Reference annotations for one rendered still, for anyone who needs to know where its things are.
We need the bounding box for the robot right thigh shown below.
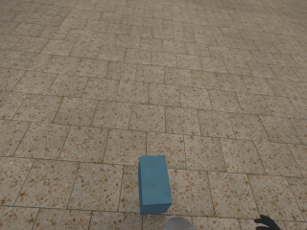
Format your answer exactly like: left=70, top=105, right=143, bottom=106
left=163, top=217, right=197, bottom=230

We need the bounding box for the carton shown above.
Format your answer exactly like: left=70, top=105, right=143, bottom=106
left=138, top=155, right=173, bottom=215

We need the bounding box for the robot right hand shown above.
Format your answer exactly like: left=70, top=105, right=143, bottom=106
left=254, top=215, right=281, bottom=230

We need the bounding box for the right robot shin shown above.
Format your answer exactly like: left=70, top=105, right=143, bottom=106
left=168, top=215, right=177, bottom=219

